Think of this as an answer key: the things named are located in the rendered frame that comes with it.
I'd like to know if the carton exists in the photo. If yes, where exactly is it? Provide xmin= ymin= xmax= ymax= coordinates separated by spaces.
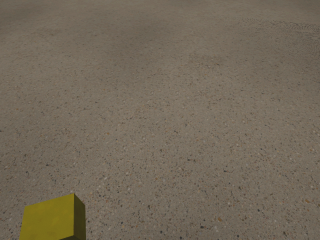
xmin=19 ymin=193 xmax=86 ymax=240

